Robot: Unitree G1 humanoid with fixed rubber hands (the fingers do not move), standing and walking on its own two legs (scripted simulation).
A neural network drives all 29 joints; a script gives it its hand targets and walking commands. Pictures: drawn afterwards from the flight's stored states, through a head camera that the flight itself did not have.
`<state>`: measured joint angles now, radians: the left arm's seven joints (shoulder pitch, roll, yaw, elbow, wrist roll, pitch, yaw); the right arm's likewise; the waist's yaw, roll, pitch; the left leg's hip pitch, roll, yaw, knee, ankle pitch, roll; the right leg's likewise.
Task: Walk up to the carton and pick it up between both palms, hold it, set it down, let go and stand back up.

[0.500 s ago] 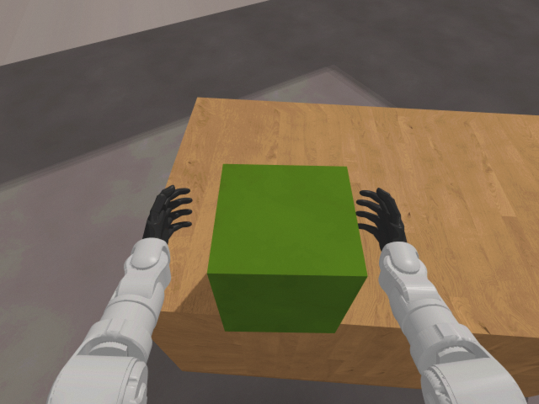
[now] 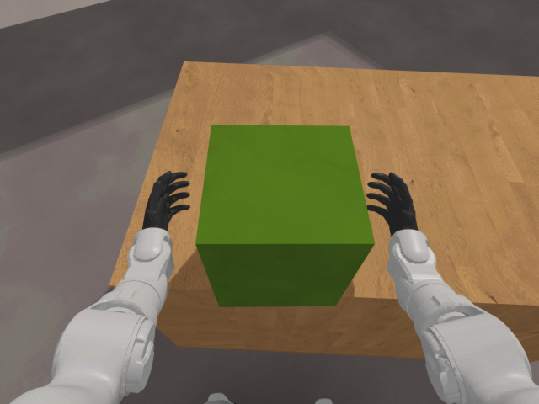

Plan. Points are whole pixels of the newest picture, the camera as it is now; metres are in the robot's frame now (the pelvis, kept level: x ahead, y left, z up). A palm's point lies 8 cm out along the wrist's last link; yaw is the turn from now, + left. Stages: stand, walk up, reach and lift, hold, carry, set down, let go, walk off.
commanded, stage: reach and lift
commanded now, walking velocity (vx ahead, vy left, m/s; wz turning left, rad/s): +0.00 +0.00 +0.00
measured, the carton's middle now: (279, 223) +0.40 +0.00 -0.01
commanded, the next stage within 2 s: none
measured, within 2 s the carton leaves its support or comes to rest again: leaves its support in 1.78 s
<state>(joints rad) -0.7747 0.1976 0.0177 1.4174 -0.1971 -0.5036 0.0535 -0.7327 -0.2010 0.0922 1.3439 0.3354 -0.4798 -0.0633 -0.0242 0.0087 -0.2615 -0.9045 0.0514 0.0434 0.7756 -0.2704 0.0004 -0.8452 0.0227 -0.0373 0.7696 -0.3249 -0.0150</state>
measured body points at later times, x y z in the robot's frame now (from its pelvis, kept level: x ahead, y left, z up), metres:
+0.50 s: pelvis +0.00 +0.01 +0.01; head +0.09 +0.02 +0.45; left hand +0.42 +0.16 +0.01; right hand +0.40 -0.15 +0.01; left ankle +0.04 +0.12 -0.70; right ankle +0.01 -0.11 -0.70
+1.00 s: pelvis +0.01 +0.00 +0.02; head +0.09 +0.02 +0.47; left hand +0.39 +0.16 +0.01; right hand +0.38 -0.14 +0.01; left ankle +0.04 +0.12 -0.70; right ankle +0.01 -0.11 -0.70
